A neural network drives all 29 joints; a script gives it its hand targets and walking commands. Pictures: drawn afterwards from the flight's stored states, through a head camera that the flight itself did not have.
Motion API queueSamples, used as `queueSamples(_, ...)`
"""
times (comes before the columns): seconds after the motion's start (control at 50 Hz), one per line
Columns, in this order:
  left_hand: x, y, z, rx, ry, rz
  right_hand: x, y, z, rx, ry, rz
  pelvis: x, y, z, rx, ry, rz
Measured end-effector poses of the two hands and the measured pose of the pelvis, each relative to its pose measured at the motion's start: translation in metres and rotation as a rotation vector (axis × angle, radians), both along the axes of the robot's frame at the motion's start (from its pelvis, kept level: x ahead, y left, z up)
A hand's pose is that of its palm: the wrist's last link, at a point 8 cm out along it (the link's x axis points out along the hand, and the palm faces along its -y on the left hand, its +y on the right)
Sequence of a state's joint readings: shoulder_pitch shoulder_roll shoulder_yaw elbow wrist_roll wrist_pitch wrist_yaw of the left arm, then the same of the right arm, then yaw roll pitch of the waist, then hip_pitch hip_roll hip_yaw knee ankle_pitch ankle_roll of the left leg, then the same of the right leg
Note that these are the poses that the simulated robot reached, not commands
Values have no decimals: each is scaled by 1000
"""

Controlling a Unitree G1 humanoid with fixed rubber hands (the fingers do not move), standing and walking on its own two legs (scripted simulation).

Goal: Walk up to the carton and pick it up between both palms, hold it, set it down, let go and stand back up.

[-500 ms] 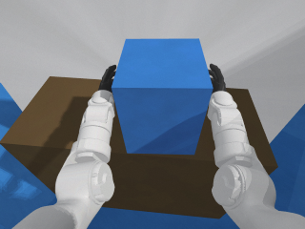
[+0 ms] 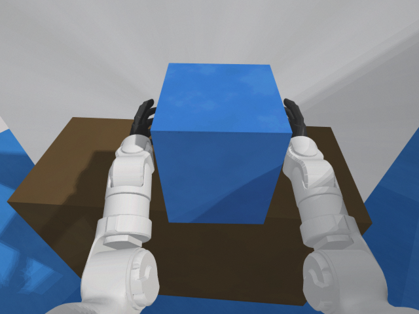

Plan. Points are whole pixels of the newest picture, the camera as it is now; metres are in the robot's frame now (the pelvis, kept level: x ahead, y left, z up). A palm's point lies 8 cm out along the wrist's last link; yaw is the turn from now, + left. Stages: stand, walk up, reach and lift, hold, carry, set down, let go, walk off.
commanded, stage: reach and lift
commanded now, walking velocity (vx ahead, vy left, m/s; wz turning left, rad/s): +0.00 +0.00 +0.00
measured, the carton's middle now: (217, 146) +0.42 -0.03 +0.13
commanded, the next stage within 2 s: hold in 1.58 s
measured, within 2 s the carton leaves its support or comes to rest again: neither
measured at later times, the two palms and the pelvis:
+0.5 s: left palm (133, 152) +0.37 +0.13 +0.17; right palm (296, 153) +0.35 -0.16 +0.16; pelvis -0.01 +0.00 +0.00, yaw -1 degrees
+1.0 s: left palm (124, 155) +0.36 +0.14 +0.17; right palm (288, 150) +0.36 -0.15 +0.16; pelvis +0.01 +0.00 +0.00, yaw -1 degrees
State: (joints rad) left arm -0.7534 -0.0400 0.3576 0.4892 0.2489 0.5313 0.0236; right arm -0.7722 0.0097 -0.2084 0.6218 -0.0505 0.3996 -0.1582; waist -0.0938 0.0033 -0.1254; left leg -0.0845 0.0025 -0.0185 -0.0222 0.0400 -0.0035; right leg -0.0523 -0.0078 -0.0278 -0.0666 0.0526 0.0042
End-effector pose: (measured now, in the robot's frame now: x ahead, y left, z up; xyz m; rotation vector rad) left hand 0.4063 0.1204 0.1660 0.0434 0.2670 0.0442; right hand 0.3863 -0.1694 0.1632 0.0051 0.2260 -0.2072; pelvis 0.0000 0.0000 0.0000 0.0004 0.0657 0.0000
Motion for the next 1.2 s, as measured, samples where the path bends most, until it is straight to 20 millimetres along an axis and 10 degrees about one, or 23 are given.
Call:
queueSamples(0.3, -35, 2, -3, -24, 13, 12, -34, 2, -8, 27, 6, 0, -14, -3, 0, -2, -19, -7)
queueSamples(1.2, -50, 17, 1, -35, 48, 65, -31, 15, -6, 34, -29, 64, 8, -3, -1, -3, -166, -29)
